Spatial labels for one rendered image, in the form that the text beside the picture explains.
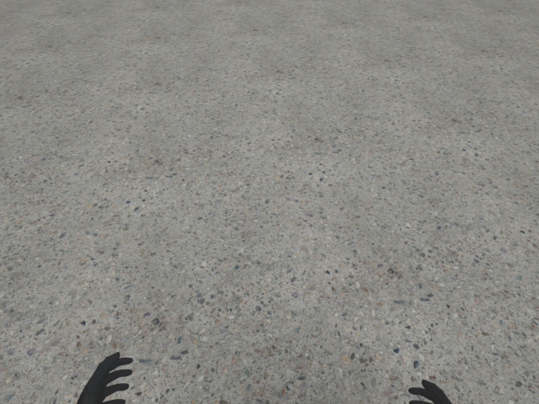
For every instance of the robot left hand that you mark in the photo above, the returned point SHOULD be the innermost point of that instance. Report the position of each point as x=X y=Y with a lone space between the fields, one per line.
x=96 y=389

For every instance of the robot right hand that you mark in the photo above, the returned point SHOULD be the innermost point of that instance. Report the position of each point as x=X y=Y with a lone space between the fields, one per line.
x=431 y=391

